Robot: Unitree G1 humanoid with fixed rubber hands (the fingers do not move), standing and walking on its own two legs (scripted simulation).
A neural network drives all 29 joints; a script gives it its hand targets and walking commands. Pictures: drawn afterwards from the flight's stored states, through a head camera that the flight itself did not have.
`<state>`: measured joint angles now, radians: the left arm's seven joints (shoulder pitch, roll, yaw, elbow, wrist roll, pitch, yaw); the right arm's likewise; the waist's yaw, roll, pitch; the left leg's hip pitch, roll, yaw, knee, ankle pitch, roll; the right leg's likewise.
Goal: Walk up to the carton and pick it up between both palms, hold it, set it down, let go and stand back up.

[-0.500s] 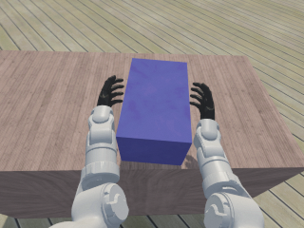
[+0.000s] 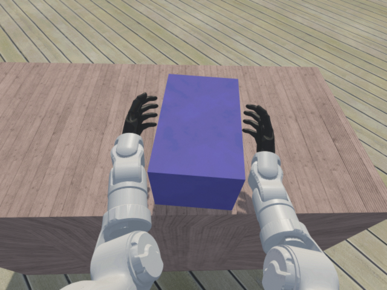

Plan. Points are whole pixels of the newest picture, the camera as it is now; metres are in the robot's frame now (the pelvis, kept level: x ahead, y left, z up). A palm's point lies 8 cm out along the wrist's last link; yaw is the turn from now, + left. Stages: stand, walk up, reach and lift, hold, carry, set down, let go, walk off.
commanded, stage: set down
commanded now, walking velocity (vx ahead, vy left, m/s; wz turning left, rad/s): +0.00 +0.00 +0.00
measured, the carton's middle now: (198, 138) +0.43 +0.06 +0.03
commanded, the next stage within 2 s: none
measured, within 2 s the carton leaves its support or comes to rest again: neither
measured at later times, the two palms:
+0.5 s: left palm (116, 139) +0.38 +0.24 +0.06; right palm (267, 141) +0.42 -0.09 +0.06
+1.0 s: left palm (99, 103) +0.37 +0.24 +0.17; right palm (295, 113) +0.41 -0.12 +0.16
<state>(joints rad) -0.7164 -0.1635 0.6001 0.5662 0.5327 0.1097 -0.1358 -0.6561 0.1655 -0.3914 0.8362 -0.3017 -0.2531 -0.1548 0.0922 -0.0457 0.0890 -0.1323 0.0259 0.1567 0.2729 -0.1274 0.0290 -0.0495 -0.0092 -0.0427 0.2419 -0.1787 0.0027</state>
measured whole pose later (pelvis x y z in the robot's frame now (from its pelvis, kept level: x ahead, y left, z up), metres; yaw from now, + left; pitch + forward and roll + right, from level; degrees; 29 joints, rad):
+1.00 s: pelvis -0.03 -0.02 -0.01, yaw +3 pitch +4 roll -1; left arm -0.94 0.36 0.05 0.84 -0.23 0.37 0.06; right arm -0.94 -0.19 0.03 0.88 0.36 0.30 -0.21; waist 0.05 -0.03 -0.07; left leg -0.34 0.05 0.07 0.39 -0.11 0.00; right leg -0.24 0.03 -0.06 0.36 -0.19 -0.03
